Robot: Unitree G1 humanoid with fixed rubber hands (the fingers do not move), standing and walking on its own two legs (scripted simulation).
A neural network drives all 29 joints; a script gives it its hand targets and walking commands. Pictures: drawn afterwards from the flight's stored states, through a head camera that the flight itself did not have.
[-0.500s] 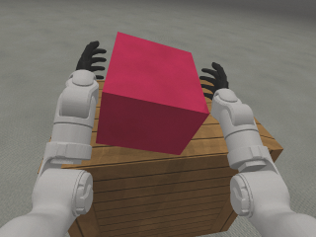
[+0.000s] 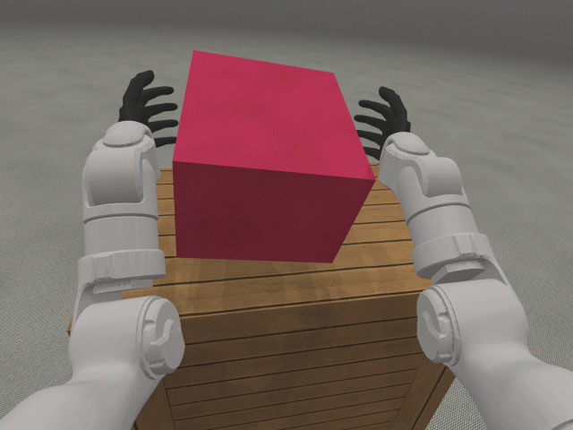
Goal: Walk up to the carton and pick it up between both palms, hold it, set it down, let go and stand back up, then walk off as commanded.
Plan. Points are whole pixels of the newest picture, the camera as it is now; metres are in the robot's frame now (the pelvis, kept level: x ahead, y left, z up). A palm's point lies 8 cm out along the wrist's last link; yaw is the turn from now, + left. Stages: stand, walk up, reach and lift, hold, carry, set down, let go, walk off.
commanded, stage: hold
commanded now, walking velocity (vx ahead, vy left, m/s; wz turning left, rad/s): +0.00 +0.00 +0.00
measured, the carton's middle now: (262, 156) +0.45 +0.01 +0.24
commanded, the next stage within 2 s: none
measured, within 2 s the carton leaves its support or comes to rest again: neither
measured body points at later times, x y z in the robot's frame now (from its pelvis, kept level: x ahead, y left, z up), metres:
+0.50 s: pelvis -0.01 +0.00 +0.00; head -0.12 +0.02 +0.43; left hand +0.36 +0.18 +0.30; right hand +0.36 -0.15 +0.29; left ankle +0.04 +0.12 -0.75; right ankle -0.02 -0.11 -0.75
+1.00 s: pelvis +0.00 +0.00 +0.00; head -0.10 +0.02 +0.44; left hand +0.37 +0.17 +0.30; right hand +0.38 -0.16 +0.28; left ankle +0.04 +0.12 -0.75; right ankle -0.02 -0.11 -0.75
